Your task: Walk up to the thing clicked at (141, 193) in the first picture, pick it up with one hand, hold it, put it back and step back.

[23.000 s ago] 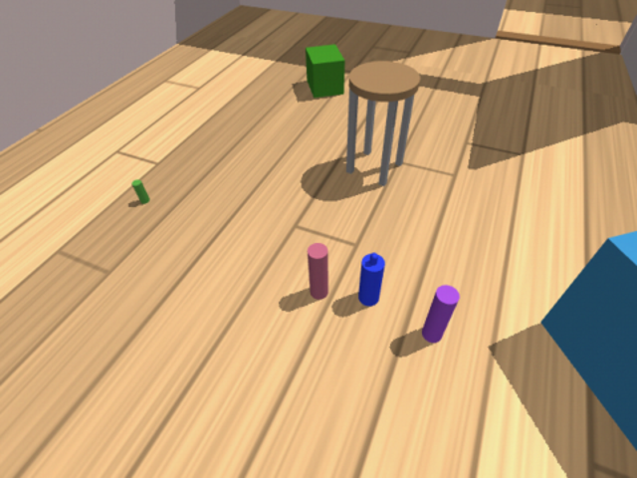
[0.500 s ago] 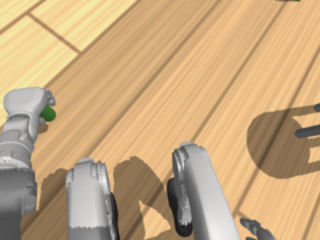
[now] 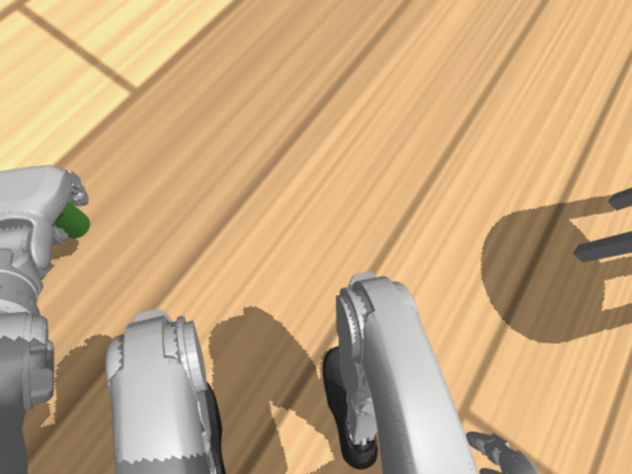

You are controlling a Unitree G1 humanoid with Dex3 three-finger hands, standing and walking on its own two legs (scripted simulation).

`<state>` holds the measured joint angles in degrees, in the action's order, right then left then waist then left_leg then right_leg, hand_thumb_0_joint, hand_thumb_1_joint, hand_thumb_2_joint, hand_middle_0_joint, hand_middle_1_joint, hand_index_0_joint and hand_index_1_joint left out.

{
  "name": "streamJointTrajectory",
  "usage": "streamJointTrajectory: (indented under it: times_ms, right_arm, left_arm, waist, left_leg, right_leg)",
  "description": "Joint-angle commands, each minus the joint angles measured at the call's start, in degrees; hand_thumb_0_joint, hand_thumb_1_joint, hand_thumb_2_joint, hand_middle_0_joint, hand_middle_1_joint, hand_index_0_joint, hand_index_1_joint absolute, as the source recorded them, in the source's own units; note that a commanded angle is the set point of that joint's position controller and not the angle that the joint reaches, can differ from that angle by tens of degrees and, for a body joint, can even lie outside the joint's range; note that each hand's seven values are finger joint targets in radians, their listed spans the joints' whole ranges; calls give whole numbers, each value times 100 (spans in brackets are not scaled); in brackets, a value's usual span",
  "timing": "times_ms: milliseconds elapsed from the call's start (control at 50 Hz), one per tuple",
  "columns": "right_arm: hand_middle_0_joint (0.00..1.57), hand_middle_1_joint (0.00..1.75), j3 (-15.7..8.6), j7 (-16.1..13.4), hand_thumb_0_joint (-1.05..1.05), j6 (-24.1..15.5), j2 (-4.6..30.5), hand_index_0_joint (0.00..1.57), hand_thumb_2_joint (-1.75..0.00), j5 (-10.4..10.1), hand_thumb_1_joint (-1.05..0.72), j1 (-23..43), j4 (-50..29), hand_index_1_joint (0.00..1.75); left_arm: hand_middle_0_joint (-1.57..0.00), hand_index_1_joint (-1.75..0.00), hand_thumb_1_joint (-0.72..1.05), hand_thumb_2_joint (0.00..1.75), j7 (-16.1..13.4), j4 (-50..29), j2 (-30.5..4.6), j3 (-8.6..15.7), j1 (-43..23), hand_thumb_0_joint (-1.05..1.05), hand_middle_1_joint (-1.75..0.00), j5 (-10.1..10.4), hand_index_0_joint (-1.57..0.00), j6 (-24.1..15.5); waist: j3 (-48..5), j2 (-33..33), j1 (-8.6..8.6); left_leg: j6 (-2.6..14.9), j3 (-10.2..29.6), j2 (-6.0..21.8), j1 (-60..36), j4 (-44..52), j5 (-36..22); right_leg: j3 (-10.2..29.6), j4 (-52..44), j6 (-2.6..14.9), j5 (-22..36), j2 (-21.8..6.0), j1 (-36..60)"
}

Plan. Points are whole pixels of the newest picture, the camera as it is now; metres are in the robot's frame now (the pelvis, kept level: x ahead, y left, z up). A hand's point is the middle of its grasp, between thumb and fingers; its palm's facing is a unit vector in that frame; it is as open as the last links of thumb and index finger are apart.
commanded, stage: lower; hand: left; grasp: from above
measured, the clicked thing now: (60, 215) +0.48 +0.29 -0.20
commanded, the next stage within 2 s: rest in 0.18 s
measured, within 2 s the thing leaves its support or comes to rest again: rests again in 1.12 s
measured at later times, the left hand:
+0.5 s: hand (68, 231) +0.46 +0.29 -0.22, palm faces -0.47 -0.07 -0.88, open 6.7 cm
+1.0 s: hand (77, 234) +0.46 +0.29 -0.25, palm faces -0.46 -0.09 -0.88, open 6.7 cm
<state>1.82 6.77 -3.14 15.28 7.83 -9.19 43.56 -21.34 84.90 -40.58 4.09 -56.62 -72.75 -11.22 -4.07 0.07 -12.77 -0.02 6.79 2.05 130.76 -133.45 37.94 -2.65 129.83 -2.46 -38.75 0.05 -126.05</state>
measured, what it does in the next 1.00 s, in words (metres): stands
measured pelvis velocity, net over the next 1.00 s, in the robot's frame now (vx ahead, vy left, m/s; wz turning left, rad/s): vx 0.01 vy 0.00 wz -0.06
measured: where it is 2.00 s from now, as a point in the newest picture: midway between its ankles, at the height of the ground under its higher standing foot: (282, 445)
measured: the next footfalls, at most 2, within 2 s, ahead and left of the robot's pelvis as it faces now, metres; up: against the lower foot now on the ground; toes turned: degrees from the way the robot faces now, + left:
none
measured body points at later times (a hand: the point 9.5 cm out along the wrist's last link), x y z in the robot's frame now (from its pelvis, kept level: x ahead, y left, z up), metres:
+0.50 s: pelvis +0.01 +0.00 -0.03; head +0.26 +0.06 +0.34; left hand +0.48 +0.29 -0.17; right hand +0.05 -0.27 -0.13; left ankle +0.08 +0.13 -0.32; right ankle +0.10 -0.13 -0.32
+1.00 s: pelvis +0.01 +0.00 -0.04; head +0.27 +0.08 +0.32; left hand +0.48 +0.29 -0.20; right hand +0.05 -0.27 -0.14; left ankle +0.08 +0.13 -0.32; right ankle +0.10 -0.13 -0.32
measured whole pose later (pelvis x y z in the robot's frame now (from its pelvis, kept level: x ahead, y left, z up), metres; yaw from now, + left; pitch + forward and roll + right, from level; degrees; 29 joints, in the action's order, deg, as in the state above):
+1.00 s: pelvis +0.01 +0.00 -0.04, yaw -3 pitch +33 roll -10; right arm 6.3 10.5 -6.1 16.1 12.4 -7.1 42.7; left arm -29.0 90.4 -46.4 9.0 -55.8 -75.2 -12.8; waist 1.1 2.7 -16.1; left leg -0.9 10.7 1.5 136.4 -143.4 40.5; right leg -5.2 137.7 -2.7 -40.5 1.0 -130.5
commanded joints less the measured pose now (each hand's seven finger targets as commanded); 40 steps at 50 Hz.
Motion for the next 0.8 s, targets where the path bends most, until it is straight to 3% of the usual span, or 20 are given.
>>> streamJointTrajectory:
  times_ms: [0, 140, 200, 240, 260, 320, 360, 400, 420, 460, 480, 520, 580, 680, 720, 760, 780]
  right_arm:
    - [20, 30, -380, -39, 0, -56, 1372, 20, -91, 5, -91, -1182, -51, 30]
    - [20, 30, -350, -7, 0, -87, 1448, 20, -90, 88, -91, -1173, -103, 30]
    - [20, 30, -320, 16, 0, -92, 1437, 20, -90, 106, -91, -1150, -63, 30]
    - [20, 30, -314, 28, 0, -104, 1464, 20, -90, 140, -91, -1185, -76, 30]
    - [20, 30, -324, 21, 0, -101, 1466, 20, -90, 138, -91, -1168, -82, 30]
    - [20, 30, -266, 57, 0, -119, 1462, 20, -90, 173, -90, -1176, -66, 30]
    - [20, 30, -216, 77, 0, -143, 1468, 20, -90, 182, -90, -1173, -50, 30]
    - [20, 30, -198, 72, 0, -153, 1482, 20, -90, 207, -90, -1168, -48, 30]
    - [20, 30, -189, 72, 0, -157, 1468, 20, -90, 213, -90, -1112, -26, 30]
    - [20, 30, -159, 106, 0, -181, 1458, 20, -90, 238, -91, -1130, -22, 30]
    - [20, 30, -158, 115, 0, -173, 1496, 20, -90, 250, -90, -1167, -28, 30]
    - [20, 30, -181, 114, 0, -184, 1536, 20, -90, 253, -91, -1099, -49, 30]
    - [20, 30, -128, 147, 0, -183, 1551, 20, -90, 301, -90, -1122, -32, 30]
    - [20, 30, -96, 212, 0, -228, 1568, 20, -90, 349, -90, -1055, -29, 30]
    - [20, 30, -88, 253, 0, -247, 1567, 20, -90, 363, -90, -1034, -47, 30]
    - [20, 30, -105, 248, 0, -246, 1637, 20, -90, 371, -90, -1056, -33, 30]
    - [20, 30, -98, 254, 0, -242, 1609, 20, -90, 364, -90, -999, -33, 30]
  left_arm:
    - [-118, -36, 83, 35, -341, -699, -1445, 140, -1905, 0, -39, 0, -121, -73]
    - [-116, -34, 79, 34, -552, -806, -1566, 295, -1916, 0, -37, -104, -119, -93]
    - [-114, -34, 78, 32, -618, -618, -1514, 238, -1839, 0, -38, -91, -117, -48]
    - [-114, -35, 78, 34, -670, -732, -1671, 384, -1895, 0, -38, -72, -117, -36]
    - [-115, -35, 77, 36, -682, -819, -1695, 409, -1855, 0, -37, -70, -117, -37]
    - [-114, -32, 78, 37, -676, -541, -1466, 265, -1881, 0, -35, -47, -117, -33]
    - [-113, -34, 77, 37, -645, -335, -1640, 287, -1767, 0, -37, -19, -116, -59]
    - [-113, -34, 78, 38, -689, -496, -1901, 485, -1705, 0, -37, -24, -116, -107]
    - [-114, -34, 79, 36, -711, -410, -1864, 472, -1609, 0, -37, -12, -117, -115]
    - [-114, -35, 81, 37, -694, -305, -1670, 304, -1684, 0, -39, -69, -119, -123]
    - [-116, -35, 82, 38, -722, -533, -1857, 426, -1853, 0, -39, -76, -119, -166]
    - [-116, -35, 82, 38, -776, -400, -1907, 543, -1608, 0, -39, -47, -120, -177]
    - [-116, -36, 84, 38, -826, -296, -1890, 504, -1655, 0, -40, -141, -120, -186]
    - [-115, -34, 83, 35, -913, -425, -2009, 571, -1569, 0, -38, -121, -120, -178]
    - [-117, -34, 84, 36, -916, -288, -1857, 454, -1594, 0, -38, -126, -121, -164]
    - [-116, -35, 82, 38, -970, -515, -2021, 631, -1635, 0, -38, -98, -119, -160]
    - [-116, -35, 82, 39, -981, -373, -1991, 582, -1512, 0, -38, -121, -119, -140]
  waist:
    - [-3667, -1504, -101]
    - [-3810, -1864, -122]
    - [-3734, -1803, -154]
    - [-3778, -1847, -175]
    - [-3890, -1943, -98]
    - [-3635, -1642, -310]
    - [-3512, -1401, -301]
    - [-3724, -1489, -141]
    - [-3655, -1600, -119]
    - [-3572, -1496, -294]
    - [-3708, -1594, -304]
    - [-3615, -1714, -177]
    - [-3535, -1670, -318]
    - [-3636, -1871, -208]
    - [-3465, -1904, -355]
    - [-3670, -1953, -272]
    - [-3641, -2035, -228]
  left_leg:
    - [127, -439, -141, -2840, 1243, -717]
    - [64, -359, -145, -3157, 1163, -827]
    - [86, -403, -150, -3029, 1033, -891]
    - [100, -428, -162, -2971, 974, -898]
    - [80, -410, -155, -3022, 1016, -911]
    - [119, -384, -142, -2766, 871, -878]
    - [178, -418, -145, -2455, 732, -814]
    - [167, -448, -147, -2466, 691, -898]
    - [144, -449, -143, -2505, 691, -905]
    - [148, -390, -111, -2557, 592, -939]
    - [146, -380, -123, -2543, 594, -993]
    - [108, -350, -119, -2658, 633, -971]
    - [128, -349, -118, -2572, 513, -1004]
    - [107, -332, -97, -2615, 468, -1095]
    - [100, -299, -94, -2589, 462, -991]
    - [93, -282, -102, -2713, 473, -1036]
    - [78, -285, -100, -2706, 493, -1012]
  right_leg:
    - [-567, -1223, 456, 1040, 186, 1627]
    - [-661, -976, 458, 1124, 156, 1361]
    - [-651, -932, 455, 1217, 178, 1339]
    - [-649, -941, 435, 1222, 171, 1406]
    - [-667, -900, 444, 1205, 168, 1411]
    - [-693, -904, 414, 1230, 200, 1393]
    - [-641, -962, 373, 1227, 227, 1555]
    - [-619, -927, 360, 1282, 218, 1738]
    - [-626, -860, 382, 1269, 219, 1660]
    - [-683, -818, 374, 1345, 257, 1567]
    - [-690, -812, 368, 1393, 264, 1680]
    - [-747, -702, 413, 1296, 241, 1467]
    - [-760, -698, 384, 1393, 268, 1525]
    - [-777, -601, 393, 1478, 287, 1559]
    - [-825, -572, 400, 1399, 300, 1445]
    - [-848, -551, 403, 1424, 298, 1465]
    - [-840, -528, 414, 1404, 300, 1444]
